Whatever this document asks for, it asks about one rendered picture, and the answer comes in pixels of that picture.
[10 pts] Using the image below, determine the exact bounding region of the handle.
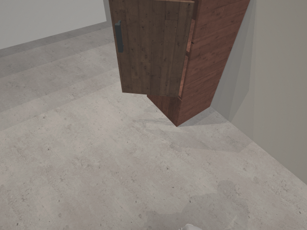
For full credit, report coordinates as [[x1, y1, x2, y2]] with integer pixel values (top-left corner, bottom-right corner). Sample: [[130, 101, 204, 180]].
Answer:
[[115, 20, 124, 53]]

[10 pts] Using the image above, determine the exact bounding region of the cupboard door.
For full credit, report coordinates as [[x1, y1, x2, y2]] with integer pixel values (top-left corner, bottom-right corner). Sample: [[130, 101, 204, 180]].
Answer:
[[108, 0, 195, 97]]

